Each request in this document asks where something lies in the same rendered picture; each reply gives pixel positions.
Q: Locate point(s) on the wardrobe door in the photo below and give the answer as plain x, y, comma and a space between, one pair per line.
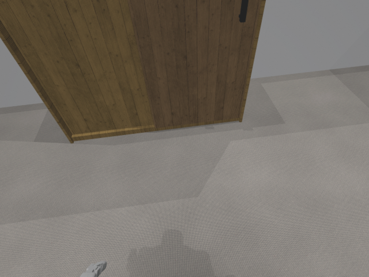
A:
195, 56
84, 54

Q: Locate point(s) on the robot left hand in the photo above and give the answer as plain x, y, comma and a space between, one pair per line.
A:
94, 270

